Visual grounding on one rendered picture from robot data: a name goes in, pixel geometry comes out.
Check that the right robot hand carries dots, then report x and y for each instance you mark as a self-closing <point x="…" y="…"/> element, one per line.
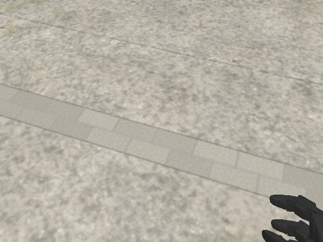
<point x="305" y="209"/>

